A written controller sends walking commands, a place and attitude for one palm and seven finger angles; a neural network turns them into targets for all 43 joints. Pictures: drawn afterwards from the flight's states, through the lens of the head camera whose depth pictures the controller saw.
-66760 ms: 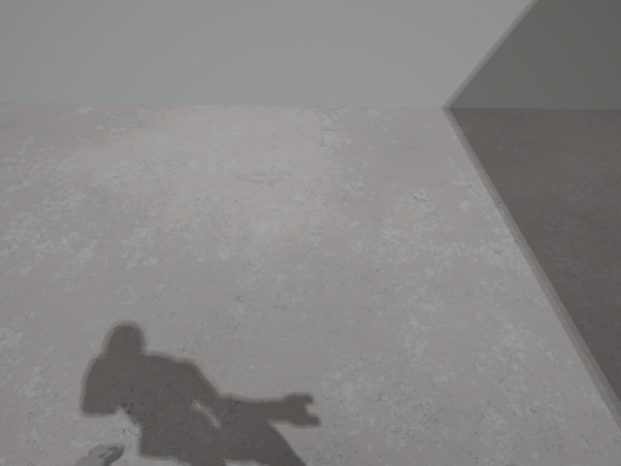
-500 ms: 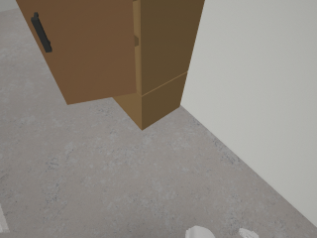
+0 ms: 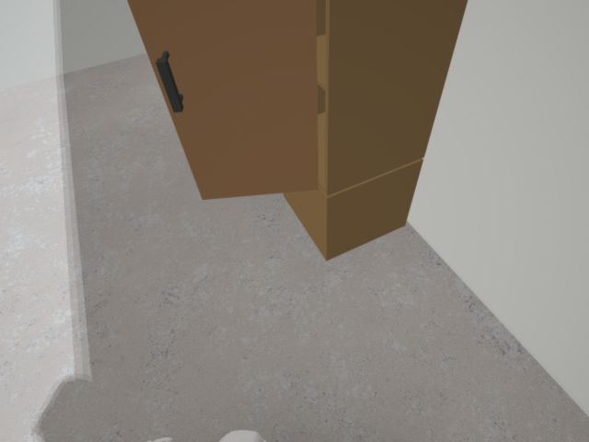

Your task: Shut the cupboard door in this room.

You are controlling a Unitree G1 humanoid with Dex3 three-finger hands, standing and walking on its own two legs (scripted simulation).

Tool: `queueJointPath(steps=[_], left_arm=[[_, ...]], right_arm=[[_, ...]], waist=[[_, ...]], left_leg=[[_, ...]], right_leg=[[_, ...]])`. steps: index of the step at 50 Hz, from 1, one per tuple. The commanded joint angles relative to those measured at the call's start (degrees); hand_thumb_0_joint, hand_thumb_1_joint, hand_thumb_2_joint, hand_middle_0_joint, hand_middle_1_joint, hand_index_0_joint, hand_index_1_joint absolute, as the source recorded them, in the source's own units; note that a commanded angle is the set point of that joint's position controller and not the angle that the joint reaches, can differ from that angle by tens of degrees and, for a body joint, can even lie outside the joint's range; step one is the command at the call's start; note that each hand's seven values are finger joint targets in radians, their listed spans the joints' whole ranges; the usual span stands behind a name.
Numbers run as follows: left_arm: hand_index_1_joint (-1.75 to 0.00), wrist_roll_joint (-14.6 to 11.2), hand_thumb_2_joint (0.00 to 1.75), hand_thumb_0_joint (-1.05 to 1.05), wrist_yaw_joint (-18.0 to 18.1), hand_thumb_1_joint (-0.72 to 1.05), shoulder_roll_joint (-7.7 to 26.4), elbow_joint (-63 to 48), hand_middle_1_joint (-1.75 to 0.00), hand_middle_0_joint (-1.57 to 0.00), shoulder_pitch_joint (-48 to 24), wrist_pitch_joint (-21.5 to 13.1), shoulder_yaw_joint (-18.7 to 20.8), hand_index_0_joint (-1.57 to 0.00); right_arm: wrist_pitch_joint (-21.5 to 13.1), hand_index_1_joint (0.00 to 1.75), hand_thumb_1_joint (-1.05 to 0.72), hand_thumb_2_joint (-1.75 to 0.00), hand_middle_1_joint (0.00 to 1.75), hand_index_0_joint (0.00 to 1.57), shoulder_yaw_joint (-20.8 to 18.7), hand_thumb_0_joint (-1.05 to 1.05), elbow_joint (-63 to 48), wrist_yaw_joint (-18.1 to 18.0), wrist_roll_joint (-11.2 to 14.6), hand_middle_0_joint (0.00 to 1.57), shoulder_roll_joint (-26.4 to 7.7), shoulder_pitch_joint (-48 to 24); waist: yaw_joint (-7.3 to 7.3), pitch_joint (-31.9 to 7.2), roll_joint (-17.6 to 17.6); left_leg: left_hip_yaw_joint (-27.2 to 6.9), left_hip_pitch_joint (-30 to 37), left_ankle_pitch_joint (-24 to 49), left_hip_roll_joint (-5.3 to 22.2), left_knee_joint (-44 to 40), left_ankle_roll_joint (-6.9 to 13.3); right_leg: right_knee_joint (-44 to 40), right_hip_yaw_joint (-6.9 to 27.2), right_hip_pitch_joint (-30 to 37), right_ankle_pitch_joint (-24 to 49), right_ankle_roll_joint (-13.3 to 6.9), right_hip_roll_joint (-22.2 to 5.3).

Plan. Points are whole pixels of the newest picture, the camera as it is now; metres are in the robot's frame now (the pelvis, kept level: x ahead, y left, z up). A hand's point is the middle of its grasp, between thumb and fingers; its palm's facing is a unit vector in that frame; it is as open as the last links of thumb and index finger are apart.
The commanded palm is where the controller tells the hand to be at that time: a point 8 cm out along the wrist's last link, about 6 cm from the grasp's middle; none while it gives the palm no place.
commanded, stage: take the last steps up to it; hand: left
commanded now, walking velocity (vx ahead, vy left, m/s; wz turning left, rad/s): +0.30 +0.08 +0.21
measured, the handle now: (171, 82) +0.84 +0.32 +0.07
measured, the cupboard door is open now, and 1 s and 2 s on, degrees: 68 68 68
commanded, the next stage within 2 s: come to a stop and stand still in 1.12 s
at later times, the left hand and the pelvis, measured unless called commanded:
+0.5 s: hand out of the picture +0.08 +0.25 -0.17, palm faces +0.11 -0.98 -0.16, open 7.4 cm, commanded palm none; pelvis +0.07 +0.06 +0.00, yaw +3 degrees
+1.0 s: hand (198, 363) +0.27 +0.20 -0.16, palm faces +0.14 -0.97 -0.22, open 7.2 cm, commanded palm none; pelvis +0.26 +0.02 +0.00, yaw +4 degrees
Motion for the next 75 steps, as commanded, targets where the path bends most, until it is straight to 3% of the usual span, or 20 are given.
queueJointPath(steps=[1, 5, 8, 9, 10, 11, 17, 29, 33, 34, 35, 36, 38, 43, 56, 60, 62, 63, 67, 75], left_arm=[[-0.3, 0.27, 0.9, 0.0, 0.44, 0.9, 13.03, -1.2, -0.3, -0.2, 6.03, -1.55, 3.84, -0.2], [-0.3, 0.45, 0.9, 0.0, -0.06, 0.9, 13.44, 1.1, -0.3, -0.2, 7.71, -1.82, 4.33, -0.2], [-0.3, -0.1, 0.9, 0.0, -0.49, 0.9, 12.26, 2.18, -0.3, -0.2, 5.22, -1.53, 4.04, -0.2], [-0.3, -0.54, 0.9, 0.0, -0.87, 0.9, 9.86, 1.78, -0.3, -0.2, 4.91, -1.17, 3.3, -0.2], [-0.3, -0.7, 0.9, 0.0, -1.33, 0.9, 5.6, 0.02, -0.3, -0.2, 3.15, -1.12, 2.21, -0.2], [-0.3, -0.14, 0.9, 0.0, -1.25, 0.9, 6.36, -1.37, -0.3, -0.2, -1.76, -1.46, 1.83, -0.2], [-0.3, 0.0, 0.9, 0.0, -2.77, 0.9, 5.94, 4.83, -0.3, -0.2, 2.99, -1.98, 1.91, -0.2], [-0.3, -0.87, 0.9, 0.0, -2.89, 0.9, 3.67, 0.82, -0.3, -0.2, -7.44, -2.48, 1.21, -0.2], [-0.3, -0.48, 0.9, 0.0, -2.14, 0.9, 6.33, 5.49, -0.3, -0.2, 9.26, -3.62, 2.49, -0.2], [-0.3, 0.1, 0.9, 0.0, -1.72, 0.9, 9.58, 7.77, -0.3, -0.2, 17.11, -4.46, 3.48, -0.2], [-0.3, 0.2, 0.9, 0.0, -0.95, 0.9, 15.17, 9.24, -0.3, -0.2, 22.35, -4.76, 4.85, -0.2], [-0.3, -1.16, 0.9, 0.0, -0.77, 0.9, 16.49, 8.91, -0.3, -0.2, 19.31, -4.55, 5.08, -0.2], [-0.3, -1.11, 0.9, 0.0, -0.32, 0.9, 11.17, 5.63, -0.3, -0.2, 7.28, -4.08, 4.06, -0.2], [-0.3, -0.41, 0.9, 0.0, -0.07, 0.9, 4.87, 5.33, -0.3, -0.2, 3.39, -5.08, 2.36, -0.2], [-0.3, -0.08, 0.9, 0.0, -0.45, 0.9, 6.32, 9.47, -0.3, -0.2, 13.41, -5.37, 2.72, -0.2], [-0.3, -0.71, 0.9, 0.0, -0.16, 0.9, 5.39, 10.38, -0.3, -0.2, 12.4, -4.68, 2.45, -0.2], [-0.3, -1.31, 0.9, 0.0, -0.28, 0.9, 1.31, 9.64, -0.3, -0.2, 14.94, -4.65, 0.74, -0.2], [-0.3, -1.06, 0.9, 0.0, 0.57, 0.9, 1.89, 9.48, -0.3, -0.2, 13.36, -4.28, 0.71, -0.2], [-0.3, -1.01, 0.9, 0.0, 0.77, 0.9, 1.76, 11.65, -0.3, -0.2, 12.13, -1.89, 0.65, -0.2], [-0.3, -0.07, 0.9, 0.0, 0.37, 0.9, 3.89, 7.49, -0.3, -0.2, 11.38, 0.94, 2.27, -0.2]], right_arm=[[-1.62, 0.3, -0.9, -0.9, 0.3, 0.2, 0.29, 0.0, -4.67, 0.0, 0.22, 0.2, -0.41, -3.88], [-3.32, 0.3, -0.9, -0.9, 0.3, 0.2, 0.99, 0.0, -4.51, 0.27, 0.18, 0.2, 0.54, -3.86], [-4.82, 0.3, -0.9, -0.9, 0.3, 0.2, 1.08, 0.0, -2.0, -0.03, 0.21, 0.2, 0.07, 3.85], [-5.22, 0.3, -0.9, -0.9, 0.3, 0.2, 0.27, 0.0, -0.83, -0.56, 0.08, 0.2, -3.49, 7.61], [-5.26, 0.3, -0.9, -0.9, 0.3, 0.2, -1.17, 0.0, -0.24, -1.08, -0.5, 0.2, -9.23, 12.2], [-4.96, 0.3, -0.9, -0.9, 0.3, 0.2, -1.2, 0.0, 0.32, -1.51, -0.33, 0.2, -9.99, 13.48], [-7.58, 0.3, -0.9, -0.9, 0.3, 0.2, 1.59, 0.0, 0.96, -2.56, 0.42, 0.2, -1.78, 8.36], [-8.55, 0.3, -0.9, -0.9, 0.3, 0.2, 1.9, 0.0, 6.42, -3.18, 0.05, 0.2, -1.02, 15.97], [-8.37, 0.3, -0.9, -0.9, 0.3, 0.2, 1.46, 0.0, 6.78, -3.05, 0.54, 0.2, -2.82, 13.77], [-8.41, 0.3, -0.9, -0.9, 0.3, 0.2, 1.48, 0.0, 6.31, -2.52, 1.11, 0.2, -1.59, 13.92], [-8.53, 0.3, -0.9, -0.9, 0.3, 0.2, 1.93, 0.0, 5.11, -2.14, 1.95, 0.2, 2.16, 16.98], [-8.07, 0.3, -0.9, -0.9, 0.3, 0.2, 1.68, 0.0, 4.28, -2.08, 1.83, 0.2, 1.41, 15.2], [-7.3, 0.3, -0.9, -0.9, 0.3, 0.2, 1.23, 0.0, 3.95, -1.31, 0.87, 0.2, 3.34, 11.16], [-4.51, 0.3, -0.9, -0.9, 0.3, 0.2, 1.09, 0.0, 5.36, -0.77, -0.71, 0.2, 5.62, 14.33], [-7.23, 0.3, -0.9, -0.9, 0.3, 0.2, 2.09, 0.0, -2.09, 0.17, -0.25, 0.2, 5.29, -4.94], [-8.51, 0.3, -0.9, -0.9, 0.3, 0.2, 1.94, 0.0, 1.34, -0.96, -0.39, 0.2, 2.66, 4.78], [-8.2, 0.3, -0.9, -0.9, 0.3, 0.2, 0.43, 0.0, 3.07, -2.21, -0.1, 0.2, -5.47, 13.61], [-6.98, 0.3, -0.9, -0.9, 0.3, 0.2, 1.25, 0.0, 2.76, -2.7, 0.27, 0.2, -3.86, 10.98], [-6.48, 0.3, -0.9, -0.9, 0.3, 0.2, 2.95, 0.0, 1.93, -4.22, 0.31, 0.2, 0.46, -0.33], [-3.66, 0.3, -0.9, -0.9, 0.3, 0.2, -0.32, 0.0, -0.25, -3.84, -0.3, 0.2, -3.83, -3.62]], waist=[[4.36, -2.34, -13.02], [5.09, -3.64, -13.38], [0.89, -4.93, -9.78], [-1.08, -5.48, 0.23], [-3.94, -3.35, 18.59], [-5.07, 1.06, 14.45], [0.45, 5.2, 4.11], [-0.8, 6.83, 5.26], [7.34, -1.93, 1.89], [10.57, -6.94, -2.54], [10.62, -14.28, -16.8], [8.41, -13.37, -12.62], [4.79, -0.76, -5.24], [-1.1, 0.68, -7.02], [4.59, 0.49, -7.57], [0.08, -6.69, -4.71], [-2.01, -13.3, 12.95], [-1.15, -10.7, 7.43], [2.14, -0.6, 5.13], [2.66, -3.01, 6.95]], left_leg=[[3.2, -1.19, -2.4, -0.29, -10.72, -0.32], [6.09, 3.64, -3.46, -0.36, -22.42, 0.89], [7.48, 20.68, 3.57, -1.17, -38.68, 2.12], [-1.71, 28.97, -1.54, 4.84, -42.9, 4.69], [-22.08, 31.05, -10.58, 18.72, -50.34, 10.34], [-24.82, 26.51, -11.18, 22.47, -54.16, 14.42], [-6.12, 22.7, 15.61, 12.32, -52.56, 11.48], [0.36, 26.49, 43.1, 13.55, -48.63, 11.92], [2.91, 20.27, 55.71, 11.66, -28.96, 9.39], [4.38, 11.46, 44.28, 7.95, -14.49, 7.22], [6.29, -1.75, -0.14, -2.75, 7.0, 4.23], [0.19, -4.89, -8.81, -1.75, 18.18, 5.32], [-0.53, -7.17, 1.4, 4.18, 17.75, 5.9], [1.58, -2.79, 9.63, 6.04, 9.23, 3.26], [5.96, -3.7, 8.86, 3.18, -24.74, 2.58], [6.56, 18.38, 16.63, 1.42, -39.04, 3.97], [-16.29, 36.79, 49.9, 23.2, -39.66, 14.98], [-11.78, 31.91, 57.94, 24.36, -39.44, 17.61], [-1.37, 17.72, 60.03, 17.88, -41.81, 13.53], [0.42, 13.63, 45.12, 16.95, -38.08, 11.26]], right_leg=[[-13.18, 10.44, 5.67, 10.8, -6.06, -12.98], [-14.34, 12.0, 6.27, -2.32, -6.48, -13.97], [-8.37, 7.21, -4.48, -13.61, -2.66, -10.75], [0.77, 3.27, -14.08, -16.85, 0.12, -6.44], [16.84, -3.3, -25.86, -20.23, 3.39, 1.97], [23.67, 3.17, -29.68, -18.72, 2.23, 0.5], [33.73, 5.15, -27.11, 0.24, 2.54, -0.64], [12.03, 1.16, -21.96, 3.52, 0.36, 1.42], [3.81, -0.3, 4.52, 5.75, -2.48, 5.85], [0.79, 6.64, 18.08, 6.91, -5.18, 0.12], [-6.66, 34.62, 27.49, 10.43, -12.02, -17.99], [-14.04, 42.1, 22.2, 4.52, -14.86, -21.86], [-18.85, 32.02, 4.26, -14.59, -11.15, -17.58], [-20.46, 13.5, -9.88, -6.47, -6.73, -9.57], [-16.26, 11.89, 7.9, 16.17, -9.55, -10.89], [0.37, 6.59, 4.9, 23.03, -5.35, -5.96], [25.45, 1.47, -15.47, -18.51, 0.23, 4.73], [28.2, 6.27, -15.26, -21.35, 0.11, 2.74], [19.24, 7.83, -8.58, -13.71, 2.51, -0.01], [10.68, 4.47, -3.53, -4.25, 1.91, 2.43]])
